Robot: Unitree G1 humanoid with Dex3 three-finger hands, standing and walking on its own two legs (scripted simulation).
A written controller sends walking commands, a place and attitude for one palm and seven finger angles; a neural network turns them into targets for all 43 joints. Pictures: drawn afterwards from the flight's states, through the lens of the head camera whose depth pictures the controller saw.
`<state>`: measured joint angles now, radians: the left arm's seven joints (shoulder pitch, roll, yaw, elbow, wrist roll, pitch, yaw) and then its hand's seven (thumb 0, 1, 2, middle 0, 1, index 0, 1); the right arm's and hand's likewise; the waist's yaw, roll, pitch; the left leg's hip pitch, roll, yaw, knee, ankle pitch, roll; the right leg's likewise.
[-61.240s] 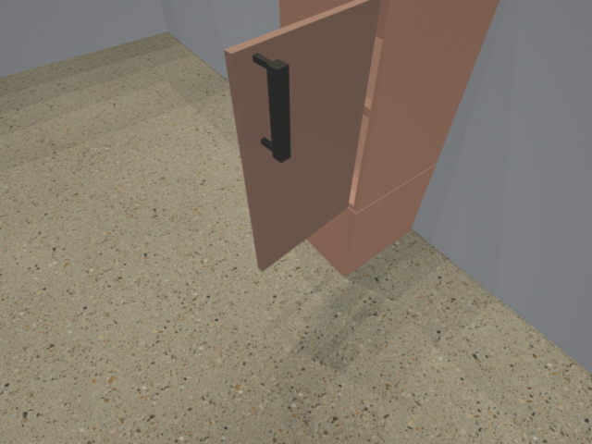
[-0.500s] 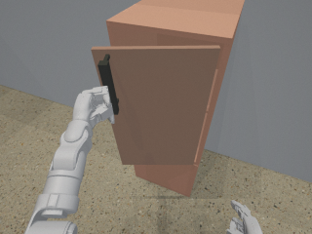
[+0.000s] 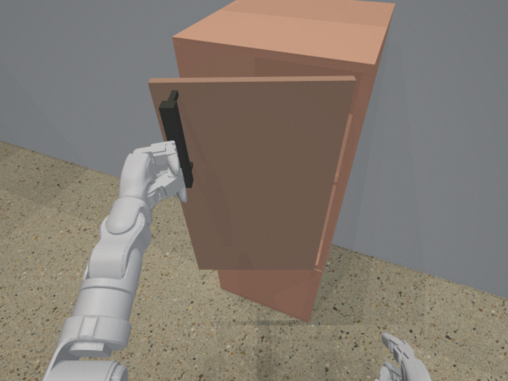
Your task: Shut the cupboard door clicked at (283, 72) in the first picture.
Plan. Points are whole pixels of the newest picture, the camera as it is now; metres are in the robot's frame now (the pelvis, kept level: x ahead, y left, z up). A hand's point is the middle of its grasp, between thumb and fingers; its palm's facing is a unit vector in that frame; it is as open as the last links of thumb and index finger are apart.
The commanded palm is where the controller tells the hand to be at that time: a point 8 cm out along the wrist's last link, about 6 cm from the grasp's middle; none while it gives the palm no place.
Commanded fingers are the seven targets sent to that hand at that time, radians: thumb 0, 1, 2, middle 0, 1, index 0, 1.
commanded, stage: push the door shut along its arc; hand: left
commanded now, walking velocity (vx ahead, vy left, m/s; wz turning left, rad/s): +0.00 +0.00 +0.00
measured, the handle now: (180, 141) +0.48 +0.17 +0.15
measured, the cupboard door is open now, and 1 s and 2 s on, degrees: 22 7 0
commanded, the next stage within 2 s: pull the fist back off the door in 1.78 s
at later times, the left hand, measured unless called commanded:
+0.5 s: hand (187, 155) +0.43 +0.14 +0.16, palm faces -0.05 -1.00 -0.03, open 3.0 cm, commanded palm +0.42 +0.19 +0.15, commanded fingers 0.00 0.90 0.90 -1.30 -1.50 -1.30 -1.50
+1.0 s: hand (204, 137) +0.48 +0.12 +0.16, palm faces -0.18 -0.98 -0.01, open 3.1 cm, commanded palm +0.49 +0.17 +0.15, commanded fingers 0.00 0.90 0.90 -1.30 -1.50 -1.30 -1.50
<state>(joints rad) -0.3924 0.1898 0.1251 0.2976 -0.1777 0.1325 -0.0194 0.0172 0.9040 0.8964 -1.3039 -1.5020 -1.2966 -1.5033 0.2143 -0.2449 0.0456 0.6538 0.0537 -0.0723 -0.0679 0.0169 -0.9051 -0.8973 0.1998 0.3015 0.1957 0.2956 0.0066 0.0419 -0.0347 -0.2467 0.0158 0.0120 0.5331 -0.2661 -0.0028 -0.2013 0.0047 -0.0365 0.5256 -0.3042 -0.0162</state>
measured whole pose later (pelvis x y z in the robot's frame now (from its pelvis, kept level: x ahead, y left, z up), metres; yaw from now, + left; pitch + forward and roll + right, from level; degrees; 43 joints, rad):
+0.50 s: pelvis -0.01 +0.00 +0.00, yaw +0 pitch +2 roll +0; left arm -0.73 0.30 0.17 0.78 -0.18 -0.02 -0.15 0.00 0.90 0.93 -1.30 -1.50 -1.30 -1.50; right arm 0.28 -0.26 0.04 0.69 0.06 -0.07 -0.07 0.01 -0.90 -0.90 0.20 0.30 0.20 0.30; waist -0.05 0.03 -0.03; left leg -0.35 0.01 0.00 0.57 -0.26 0.00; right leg -0.30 0.00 -0.04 0.56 -0.30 -0.02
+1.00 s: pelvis +0.00 +0.01 -0.01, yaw +0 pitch +9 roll -1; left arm -1.02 0.39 0.20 1.16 -0.17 -0.17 -0.26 0.02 0.90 0.90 -1.31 -1.50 -1.30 -1.50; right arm 0.38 -0.28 0.03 0.73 0.03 -0.12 -0.05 0.01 -0.90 -0.90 0.20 0.30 0.20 0.30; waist -0.12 0.03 -0.05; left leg -0.52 0.01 0.01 0.66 -0.30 0.01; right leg -0.46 0.00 -0.04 0.64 -0.33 0.00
